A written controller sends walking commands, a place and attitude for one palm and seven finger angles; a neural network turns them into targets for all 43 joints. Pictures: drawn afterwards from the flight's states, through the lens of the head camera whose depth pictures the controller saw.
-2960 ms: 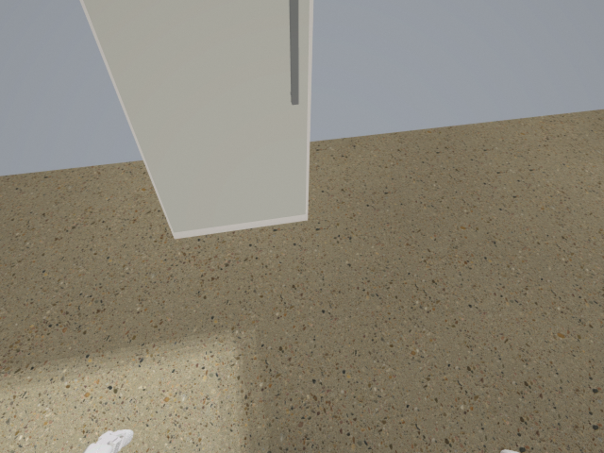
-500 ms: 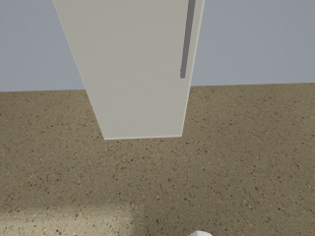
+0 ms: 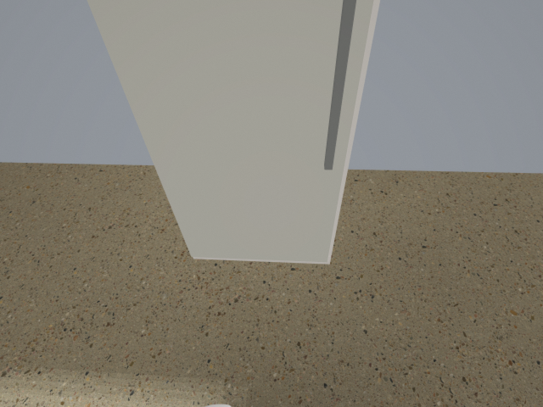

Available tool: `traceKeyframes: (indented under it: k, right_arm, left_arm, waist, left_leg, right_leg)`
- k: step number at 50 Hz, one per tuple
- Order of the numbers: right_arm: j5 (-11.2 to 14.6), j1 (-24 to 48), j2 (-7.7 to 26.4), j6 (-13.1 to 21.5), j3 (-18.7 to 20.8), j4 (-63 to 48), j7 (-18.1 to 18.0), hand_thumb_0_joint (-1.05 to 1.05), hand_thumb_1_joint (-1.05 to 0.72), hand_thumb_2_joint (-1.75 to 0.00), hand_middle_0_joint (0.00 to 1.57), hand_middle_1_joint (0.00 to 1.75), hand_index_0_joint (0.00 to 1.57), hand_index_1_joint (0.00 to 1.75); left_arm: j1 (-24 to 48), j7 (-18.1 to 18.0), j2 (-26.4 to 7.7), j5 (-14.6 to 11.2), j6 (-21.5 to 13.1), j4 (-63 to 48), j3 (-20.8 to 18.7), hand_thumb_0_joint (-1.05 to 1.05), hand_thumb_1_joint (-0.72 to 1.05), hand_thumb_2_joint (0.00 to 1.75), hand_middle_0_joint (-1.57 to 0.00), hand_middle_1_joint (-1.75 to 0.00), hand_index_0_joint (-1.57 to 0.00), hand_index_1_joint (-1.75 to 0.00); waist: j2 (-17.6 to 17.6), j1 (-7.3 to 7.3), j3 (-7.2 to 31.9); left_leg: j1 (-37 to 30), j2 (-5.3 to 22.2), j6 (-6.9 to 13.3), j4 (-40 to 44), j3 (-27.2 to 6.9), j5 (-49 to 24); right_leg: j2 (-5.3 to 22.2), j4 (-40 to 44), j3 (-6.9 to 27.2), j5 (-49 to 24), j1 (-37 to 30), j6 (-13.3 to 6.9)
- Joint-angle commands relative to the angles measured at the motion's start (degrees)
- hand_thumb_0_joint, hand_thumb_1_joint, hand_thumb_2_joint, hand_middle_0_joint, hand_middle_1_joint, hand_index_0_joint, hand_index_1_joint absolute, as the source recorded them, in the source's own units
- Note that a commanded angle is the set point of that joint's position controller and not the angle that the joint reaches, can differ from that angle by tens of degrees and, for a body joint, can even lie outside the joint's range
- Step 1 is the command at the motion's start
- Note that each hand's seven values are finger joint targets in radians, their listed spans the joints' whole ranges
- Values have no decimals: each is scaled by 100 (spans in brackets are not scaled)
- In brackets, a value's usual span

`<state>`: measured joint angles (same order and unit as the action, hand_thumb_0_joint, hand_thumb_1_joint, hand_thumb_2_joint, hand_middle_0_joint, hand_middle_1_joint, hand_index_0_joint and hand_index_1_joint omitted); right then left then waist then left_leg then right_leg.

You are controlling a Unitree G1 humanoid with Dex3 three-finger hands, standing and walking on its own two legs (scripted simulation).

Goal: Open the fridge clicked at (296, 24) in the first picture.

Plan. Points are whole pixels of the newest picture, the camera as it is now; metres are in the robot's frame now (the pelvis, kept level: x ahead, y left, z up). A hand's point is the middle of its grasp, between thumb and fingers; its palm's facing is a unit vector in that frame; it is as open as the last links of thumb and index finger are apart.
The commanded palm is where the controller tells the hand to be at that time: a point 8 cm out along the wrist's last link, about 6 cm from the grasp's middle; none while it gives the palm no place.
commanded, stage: take the last steps up to it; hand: right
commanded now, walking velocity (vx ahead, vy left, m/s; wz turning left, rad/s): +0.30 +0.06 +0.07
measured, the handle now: (336, 94) +0.73 -0.11 +0.08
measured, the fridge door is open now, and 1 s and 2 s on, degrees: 0 0 0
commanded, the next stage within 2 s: come to a stop and stand still in 0.66 s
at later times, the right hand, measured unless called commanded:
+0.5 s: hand out of the picture +0.09 -0.12 -0.18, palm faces +0.07 +0.99 -0.15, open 7.3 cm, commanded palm none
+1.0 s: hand (360, 326) +0.31 -0.15 -0.18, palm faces +0.00 +0.97 -0.24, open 7.3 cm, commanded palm none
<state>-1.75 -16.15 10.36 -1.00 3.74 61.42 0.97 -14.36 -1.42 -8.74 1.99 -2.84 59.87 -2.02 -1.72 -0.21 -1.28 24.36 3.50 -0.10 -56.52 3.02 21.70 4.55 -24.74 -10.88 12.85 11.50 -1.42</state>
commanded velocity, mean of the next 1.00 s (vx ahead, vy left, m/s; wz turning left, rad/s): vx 0.12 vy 0.02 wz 0.01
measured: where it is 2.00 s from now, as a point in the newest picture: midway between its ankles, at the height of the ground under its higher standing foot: outside the picture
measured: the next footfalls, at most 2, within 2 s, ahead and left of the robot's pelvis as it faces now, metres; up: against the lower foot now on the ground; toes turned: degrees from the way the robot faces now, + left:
left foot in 0.20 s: +0.10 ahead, +0.16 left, +0.00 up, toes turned +8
right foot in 0.60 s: +0.30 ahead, -0.08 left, +0.00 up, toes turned -9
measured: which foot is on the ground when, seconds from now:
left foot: up 0.00-0.18, down 0.20-0.60, up 0.62-0.94, down 0.96-1.00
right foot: down 0.00-0.20, up 0.22-0.58, down 0.60-1.00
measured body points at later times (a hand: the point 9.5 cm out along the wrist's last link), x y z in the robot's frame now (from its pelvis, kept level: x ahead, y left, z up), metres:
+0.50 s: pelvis +0.13 +0.04 -0.01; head +0.14 +0.04 +0.44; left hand +0.17 +0.28 -0.16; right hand +0.09 -0.17 -0.17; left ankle +0.06 +0.16 -0.74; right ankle +0.22 -0.08 -0.71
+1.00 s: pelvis +0.25 +0.04 -0.01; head +0.26 +0.05 +0.44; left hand +0.24 +0.24 -0.18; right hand +0.31 -0.20 -0.16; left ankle +0.30 +0.15 -0.75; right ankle +0.26 -0.07 -0.74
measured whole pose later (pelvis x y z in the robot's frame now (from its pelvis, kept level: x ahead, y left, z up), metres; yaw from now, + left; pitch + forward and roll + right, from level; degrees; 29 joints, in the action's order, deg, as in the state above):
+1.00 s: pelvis +0.25 +0.04 -0.01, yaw +2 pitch -2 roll -2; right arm -1.3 -11.5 9.9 0.1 2.3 60.6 -1.8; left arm -15.5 -1.2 -6.6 0.8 0.2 64.2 -1.8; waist -0.5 0.4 -3.1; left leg 17.7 3.7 -0.2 -32.2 3.5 11.9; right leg 2.6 -30.9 -11.0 16.6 11.7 -0.5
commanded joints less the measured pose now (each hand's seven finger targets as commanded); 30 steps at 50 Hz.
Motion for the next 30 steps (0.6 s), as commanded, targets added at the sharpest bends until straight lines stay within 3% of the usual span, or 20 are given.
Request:
traceKeyframes:
  k: [1, 5, 7, 8, 9, 10, 11, 12, 13, 16, 18, 21, 25, 26, 27, 28, 29, 30]
  right_arm:
    - [-2, 232, 64, 96, 14, -420, 30, 0, -90, -90, 20, 30, 20, 30]
    - [12, 376, 50, 159, -1, -443, 41, 0, -90, -90, 20, 30, 20, 30]
    - [10, 55, 118, 208, 24, -313, 34, 0, -90, -90, 20, 30, 20, 30]
    - [2, -323, 205, 246, 46, -166, 11, 0, -90, -90, 20, 30, 20, 30]
    - [-16, -751, 477, 306, 104, -10, -36, 0, -90, -90, 20, 30, 20, 30]
    - [-29, -1295, 1090, 351, 218, 143, -104, 0, -90, -90, 20, 30, 20, 30]
    - [53, -1608, 1247, 333, 224, 202, -154, 0, -90, -90, 20, 30, 20, 30]
    - [61, -1355, 1091, 339, 206, 175, -200, 0, -90, -90, 20, 30, 20, 30]
    - [55, -1028, 927, 362, 186, 124, -209, 0, -90, -90, 20, 30, 20, 30]
    - [21, -502, 422, 441, 37, -36, -234, 0, -90, -90, 20, 30, 20, 30]
    - [13, -491, 438, 502, 0, -25, -232, 0, -90, -90, 20, 30, 20, 30]
    - [24, -638, 493, 539, -26, 79, -223, 0, -90, -90, 20, 30, 20, 30]
    - [4, -770, 562, 528, -1, 177, -237, 0, -90, -90, 20, 30, 20, 30]
    - [15, -768, 571, 513, -2, 203, -238, 0, -90, -90, 20, 30, 20, 30]
    - [19, -719, 568, 499, 2, 203, -234, 0, -90, -90, 20, 30, 20, 30]
    - [46, -709, 498, 474, 2, 194, -230, 0, -90, -90, 20, 30, 20, 30]
    - [91, -937, 263, 457, -22, 166, -202, 0, -90, -90, 20, 30, 20, 30]
    - [134, -1036, 48, 440, -80, 51, -162, 0, -90, -90, 20, 30, 20, 30]
  left_arm:
    - [-703, -32, -829, 4, -33, 27, -212, 0, 90, 90, -20, -30, -20, -30]
    - [-716, 14, -938, 19, 29, 122, -280, 0, 90, 90, -20, -30, -20, -30]
    - [-668, 33, -885, -7, 66, 173, -267, 0, 90, 90, -20, -30, -20, -30]
    - [-600, 49, -793, -19, 72, 185, -242, 0, 90, 90, -20, -30, -20, -30]
    - [-535, 83, -599, -57, 62, 149, -207, 0, 90, 90, -20, -30, -20, -30]
    - [-341, 131, -220, -95, 48, -66, -94, 0, 90, 90, -20, -30, -20, -30]
    - [135, 145, -429, -54, 66, -278, -114, 0, 90, 90, -20, -30, -20, -30]
    - [166, 170, -499, -40, 86, -257, -181, 0, 90, 90, -20, -30, -20, -30]
    - [168, 189, -399, -38, 96, -190, -185, 0, 90, 90, -20, -30, -20, -30]
    - [-226, 208, -247, -15, 139, -13, -193, 0, 90, 90, -20, -30, -20, -30]
    - [-329, 235, -112, -41, 155, 9, -172, 0, 90, 90, -20, -30, -20, -30]
    - [-25, 276, -114, -71, 139, -147, -160, 0, 90, 90, -20, -30, -20, -30]
    - [227, 293, -122, -89, 47, -279, -145, 0, 90, 90, -20, -30, -20, -30]
    - [143, 275, -186, -88, 30, -261, -145, 0, 90, 90, -20, -30, -20, -30]
    - [-178, 254, -269, -74, 3, -177, -159, 0, 90, 90, -20, -30, -20, -30]
    - [-764, 211, -456, -47, -43, 5, -191, 0, 90, 90, -20, -30, -20, -30]
    - [-1413, 136, -969, 22, -93, 166, -302, 0, 90, 90, -20, -30, -20, -30]
    - [-1823, 72, -1481, -18, -75, 234, -388, 0, 90, 90, -20, -30, -20, -30]
  waist:
    - [1079, 233, -223]
    - [1119, 220, -210]
    - [803, 20, -128]
    - [494, -174, 1]
    - [-141, -378, 143]
    - [-1669, -615, 129]
    - [-1433, -774, -45]
    - [-978, -613, -247]
    - [-1197, -485, -452]
    - [-475, -33, -566]
    - [-436, 83, -576]
    - [-588, 39, -693]
    - [-549, -9, -619]
    - [-519, 53, -593]
    - [-316, 219, -458]
    - [116, 459, -121]
    - [1226, 621, 474]
    - [2409, 641, 873]
  left_leg:
    - [424, 198, -47, 847, 93, -120]
    - [-259, 51, -30, 1899, 370, -40]
    - [-1126, -124, 8, 2656, 505, -533]
    - [-1766, -147, 57, 3127, 458, -737]
    - [-2603, 387, 239, 3523, -176, -215]
    - [-3258, 1589, 736, 4267, -1938, 590]
    - [-2969, 2072, 1121, 4770, -2763, 963]
    - [-2585, 2017, 1180, 4865, -2476, 1366]
    - [-2263, 1796, 1075, 4872, -2219, 1186]
    - [-1539, 1373, 883, 4668, -952, -362]
    - [-1444, 1241, 846, 4658, -499, -1129]
    - [-1407, 1195, 856, 4629, -325, -1468]
    - [-1539, 1214, 797, 4293, -344, -1808]
    - [-1452, 1187, 757, 4124, -325, -1848]
    - [-1318, 1053, 667, 3685, -186, -2026]
    - [-1162, 763, 532, 2730, 54, -2285]
    - [-498, 235, 253, 1333, 392, -1387]
    - [441, -379, 48, -296, 568, 1186]
  right_leg:
    - [1421, 1475, 1224, 337, -366, -613]
    - [1435, 1256, 1175, 589, -188, -596]
    - [1253, 841, 1048, 967, 254, -420]
    - [1015, 369, 832, 1218, 528, -240]
    - [672, -531, 395, 1485, 1250, -36]
    - [6, -2110, -209, 2025, 2547, 190]
    - [26, -3134, 363, 2244, 2992, 140]
    - [233, -3591, 607, 1811, 3014, 102]
    - [335, -3760, 688, 1400, 3002, 89]
    - [412, -3503, 689, 694, 2378, 198]
    - [343, -3059, 558, 407, 2158, 263]
    - [298, -2308, 455, 88, 1984, 262]
    - [131, -1440, 355, 83, 1368, 137]
    - [85, -1206, 322, -13, 1031, 109]
    - [-48, -879, 238, -178, 459, 89]
    - [-101, -455, 291, -419, -410, 63]
    - [812, -56, 1437, -732, -1458, -228]
    - [2051, 677, 3083, -1204, -2022, -750]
